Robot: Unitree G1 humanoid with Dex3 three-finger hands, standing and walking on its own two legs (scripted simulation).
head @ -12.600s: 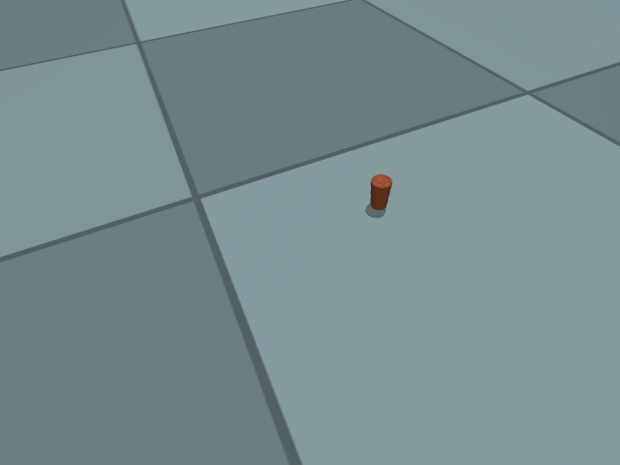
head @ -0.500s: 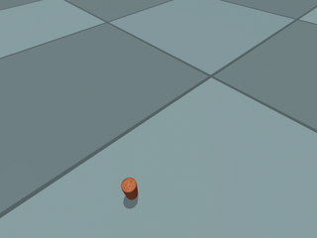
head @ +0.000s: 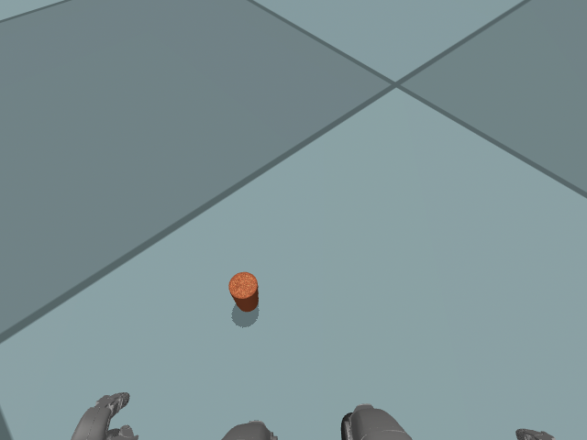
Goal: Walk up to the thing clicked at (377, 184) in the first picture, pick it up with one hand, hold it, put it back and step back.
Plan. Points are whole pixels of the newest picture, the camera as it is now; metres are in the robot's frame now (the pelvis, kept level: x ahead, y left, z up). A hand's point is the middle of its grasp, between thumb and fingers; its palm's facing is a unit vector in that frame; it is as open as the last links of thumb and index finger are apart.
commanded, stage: walk up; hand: left
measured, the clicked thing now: (245, 293) +0.58 +0.18 -0.68
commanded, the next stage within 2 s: stand in 1.84 s
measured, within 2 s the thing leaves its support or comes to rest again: neither
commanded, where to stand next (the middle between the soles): +0.23 +0.00 m, yaw -4 degrees
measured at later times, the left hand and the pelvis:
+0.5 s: hand out of the picture -0.07 +0.25 -0.15, palm faces -0.12 -0.92 -0.38, open 7.3 cm; pelvis -0.15 -0.02 -0.01, yaw -6 degrees
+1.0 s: hand out of the picture -0.16 +0.22 -0.14, palm faces +0.06 -0.95 -0.31, open 7.4 cm; pelvis -0.25 -0.04 +0.01, yaw +3 degrees
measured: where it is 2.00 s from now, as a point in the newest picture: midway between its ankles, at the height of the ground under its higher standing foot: outside the picture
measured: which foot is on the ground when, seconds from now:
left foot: down 0.00-0.50, up 0.52-0.80, down 0.82-1.00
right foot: up 0.00-0.44, down 0.46-1.00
